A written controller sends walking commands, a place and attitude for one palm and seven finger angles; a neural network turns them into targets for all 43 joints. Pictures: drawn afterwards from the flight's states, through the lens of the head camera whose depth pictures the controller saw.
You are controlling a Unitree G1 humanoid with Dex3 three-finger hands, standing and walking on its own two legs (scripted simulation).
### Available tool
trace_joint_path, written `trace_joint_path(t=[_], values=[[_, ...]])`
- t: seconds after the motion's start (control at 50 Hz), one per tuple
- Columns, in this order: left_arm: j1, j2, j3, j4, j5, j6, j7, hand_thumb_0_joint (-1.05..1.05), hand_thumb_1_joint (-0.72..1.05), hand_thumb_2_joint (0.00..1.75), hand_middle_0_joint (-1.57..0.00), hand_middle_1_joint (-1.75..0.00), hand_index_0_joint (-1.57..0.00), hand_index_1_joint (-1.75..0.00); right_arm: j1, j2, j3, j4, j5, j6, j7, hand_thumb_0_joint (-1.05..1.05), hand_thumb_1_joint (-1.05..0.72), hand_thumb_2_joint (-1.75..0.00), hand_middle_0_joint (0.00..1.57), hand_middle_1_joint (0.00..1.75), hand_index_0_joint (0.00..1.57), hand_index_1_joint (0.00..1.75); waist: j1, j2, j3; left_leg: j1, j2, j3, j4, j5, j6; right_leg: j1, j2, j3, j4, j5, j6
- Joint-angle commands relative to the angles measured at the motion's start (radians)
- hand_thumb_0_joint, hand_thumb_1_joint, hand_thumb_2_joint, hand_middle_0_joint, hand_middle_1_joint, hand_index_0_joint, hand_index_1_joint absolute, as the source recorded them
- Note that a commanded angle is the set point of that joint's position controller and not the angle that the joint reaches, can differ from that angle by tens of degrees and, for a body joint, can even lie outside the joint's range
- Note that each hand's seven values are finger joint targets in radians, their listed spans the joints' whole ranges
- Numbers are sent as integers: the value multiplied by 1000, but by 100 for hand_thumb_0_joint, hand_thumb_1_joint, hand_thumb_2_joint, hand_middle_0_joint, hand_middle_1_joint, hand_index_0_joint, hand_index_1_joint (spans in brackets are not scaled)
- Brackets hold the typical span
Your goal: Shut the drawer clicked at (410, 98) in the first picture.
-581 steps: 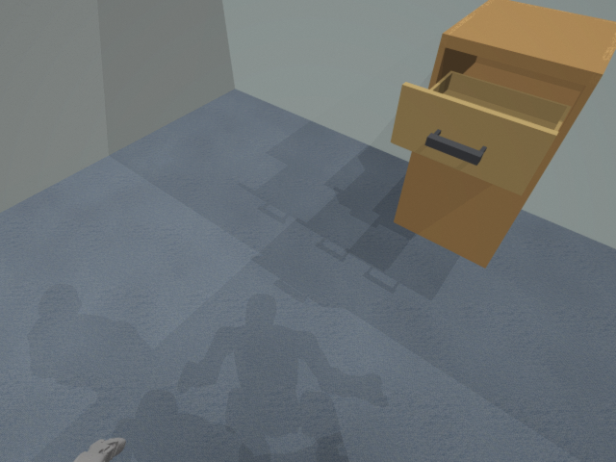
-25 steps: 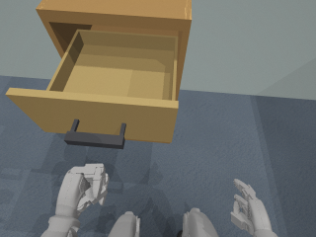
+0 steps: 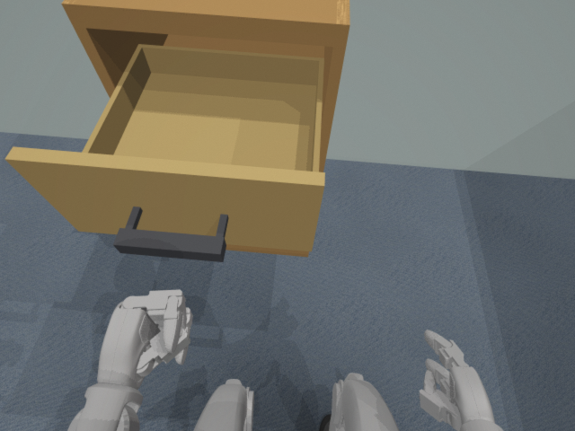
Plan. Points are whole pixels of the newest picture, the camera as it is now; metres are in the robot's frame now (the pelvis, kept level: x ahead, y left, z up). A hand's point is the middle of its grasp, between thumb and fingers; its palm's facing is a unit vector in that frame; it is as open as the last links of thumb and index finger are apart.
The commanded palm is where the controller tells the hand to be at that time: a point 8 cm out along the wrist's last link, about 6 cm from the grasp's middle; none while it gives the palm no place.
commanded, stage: bring the fist close to the handle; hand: left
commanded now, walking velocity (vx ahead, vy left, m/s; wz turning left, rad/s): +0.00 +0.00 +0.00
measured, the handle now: (175, 231) +0.37 +0.17 +0.04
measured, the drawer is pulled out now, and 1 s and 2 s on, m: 0.27 0.22 0.10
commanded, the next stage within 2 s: push the drawer shut in 0.02 s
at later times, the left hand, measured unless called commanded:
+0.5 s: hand (191, 293) +0.28 +0.13 +0.04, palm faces -0.10 -0.99 -0.04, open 3.2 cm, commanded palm +0.27 +0.19 +0.04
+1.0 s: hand (197, 260) +0.33 +0.14 +0.03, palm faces -0.10 -0.99 -0.05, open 2.8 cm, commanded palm +0.33 +0.19 +0.04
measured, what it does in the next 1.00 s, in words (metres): stands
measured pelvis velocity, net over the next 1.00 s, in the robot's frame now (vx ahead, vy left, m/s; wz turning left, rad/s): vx -0.01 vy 0.01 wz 0.01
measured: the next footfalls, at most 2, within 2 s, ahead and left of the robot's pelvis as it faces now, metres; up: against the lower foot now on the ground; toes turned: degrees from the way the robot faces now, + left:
none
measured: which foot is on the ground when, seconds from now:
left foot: down 0.00-1.00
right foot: down 0.00-1.00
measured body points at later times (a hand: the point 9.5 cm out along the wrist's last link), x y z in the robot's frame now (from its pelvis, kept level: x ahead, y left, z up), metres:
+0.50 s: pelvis +0.00 +0.01 +0.00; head +0.11 +0.01 +0.44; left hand +0.28 +0.19 +0.05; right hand +0.17 -0.23 -0.09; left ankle -0.01 +0.12 -0.62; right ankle +0.04 -0.12 -0.62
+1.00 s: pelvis -0.01 +0.01 +0.00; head +0.10 +0.02 +0.44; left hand +0.33 +0.19 +0.04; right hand +0.16 -0.23 -0.10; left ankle -0.01 +0.12 -0.62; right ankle +0.04 -0.12 -0.62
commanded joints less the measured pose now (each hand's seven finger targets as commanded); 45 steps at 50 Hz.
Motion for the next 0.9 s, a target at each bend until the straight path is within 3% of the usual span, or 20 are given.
trace_joint_path(t=[0.0, 0.04, 0.08, 0.14, 0.2, 0.32, 0.36, 0.46, 0.52, 0.7, 0.8, 0.88], values=[[-81, 76, 33, -248, -14, -90, 2, 0, 90, 90, -140, -160, -140, -160, -23, -120, -54, -145, 3, -60, -12, 0, -90, -90, 20, 30, 20, 30, -12, 33, -271, 111, -39, -15, -183, 288, 18, 276, 42, 61, -169, 170, -15], [-47, 82, 41, -252, -21, -85, 0, 0, 90, 90, -140, -160, -140, -160, -19, -121, -54, -144, 4, -60, -10, 0, -90, -90, 20, 30, 20, 30, -2, 44, -289, 126, -39, -17, -191, 319, 16, 296, 42, 57, -168, 201, -17], [-9, 77, 45, -214, -26, -65, -7, 0, 90, 90, -140, -160, -140, -160, -17, -122, -55, -147, 6, -54, -8, 0, -90, -90, 20, 30, 20, 30, -6, 15, -281, 110, -39, -14, -191, 313, 18, 306, 45, 57, -178, 202, -13], [-114, 75, 32, -186, -22, -43, -8, 0, 90, 90, -140, -160, -140, -160, -22, -130, -50, -141, 7, -48, -11, 0, -90, -90, 20, 30, 20, 30, -31, -4, -228, 75, -41, -18, -183, 256, 20, 274, 44, 61, -189, 143, -8], [-199, 87, 52, -143, -20, -38, -2, 0, 90, 90, -140, -160, -140, -160, -18, -135, -48, -129, 6, -49, -18, 0, -90, -90, 20, 30, 20, 30, -40, -22, -226, 59, -39, -19, -171, 230, 22, 252, 46, 65, -190, 107, -7], [-243, 95, 64, -161, -28, -40, 1, 0, 90, 90, -140, -160, -140, -160, -10, -136, -48, -120, 3, -54, -13, 0, -90, -90, 20, 30, 20, 30, -12, 43, -329, 140, -39, -21, -200, 338, 16, 303, 42, 50, -169, 219, -14], [-250, 90, 51, -159, -26, -31, 1, 0, 90, 90, -140, -160, -140, -160, -6, -137, -49, -117, 3, -52, -11, 0, -90, -90, 20, 30, 20, 30, -15, 40, -354, 165, -36, -26, -201, 396, 17, 315, 42, 45, -161, 275, -14], [-262, 95, 78, -42, -24, 5, 5, 0, 90, 90, -140, -160, -140, -160, 2, -142, -48, -102, 6, -33, -7, 0, -90, -90, 20, 30, 20, 30, -27, -33, -279, 109, -35, -20, -208, 349, 17, 319, 44, 45, -180, 256, -8], [-304, 72, 60, -41, -19, 2, 8, 0, 90, 90, -140, -160, -140, -160, 1, -139, -49, -104, 5, -28, -3, 0, -90, -90, 20, 30, 20, 30, -23, -13, -286, 131, -36, -18, -218, 360, 14, 321, 41, 43, -179, 266, -10], [-520, 84, 54, -12, -6, -52, 24, 0, 90, 90, -140, -160, -140, -160, 1, -145, -51, -55, -1, -27, -5, 0, -90, -90, 20, 30, 20, 30, -48, 15, -307, 165, -33, -29, -210, 363, 13, 271, 41, 43, -171, 245, -12], [-699, 73, 29, 56, 2, -48, 25, 0, 90, 90, -140, -160, -140, -160, -5, -150, -47, -27, 1, -22, -11, 0, -90, -90, 20, 30, 20, 30, -74, 30, -300, 167, -34, -36, -211, 288, 16, 222, 39, 44, -181, 172, -9], [-771, 97, 53, 121, 3, -28, 26, 0, 90, 90, -140, -160, -140, -160, 1, -156, -45, -15, 3, -15, -15, 0, -90, -90, 20, 30, 20, 30, -68, 25, -341, 167, -38, -37, -219, 283, 18, 247, 39, 47, -186, 170, -10]])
